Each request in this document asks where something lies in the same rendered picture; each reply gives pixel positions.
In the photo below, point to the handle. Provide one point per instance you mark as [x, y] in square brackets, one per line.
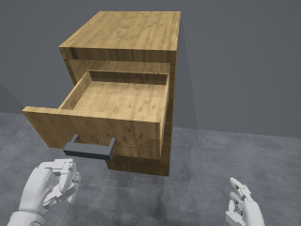
[89, 150]

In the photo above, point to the robot right hand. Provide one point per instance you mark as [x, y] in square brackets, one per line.
[249, 211]

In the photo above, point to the left robot forearm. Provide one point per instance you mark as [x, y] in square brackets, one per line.
[26, 218]

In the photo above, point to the cabinet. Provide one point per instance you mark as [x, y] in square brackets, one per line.
[130, 41]

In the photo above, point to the drawer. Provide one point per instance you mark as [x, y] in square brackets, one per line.
[128, 106]

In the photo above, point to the robot left hand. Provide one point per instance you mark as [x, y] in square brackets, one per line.
[61, 176]

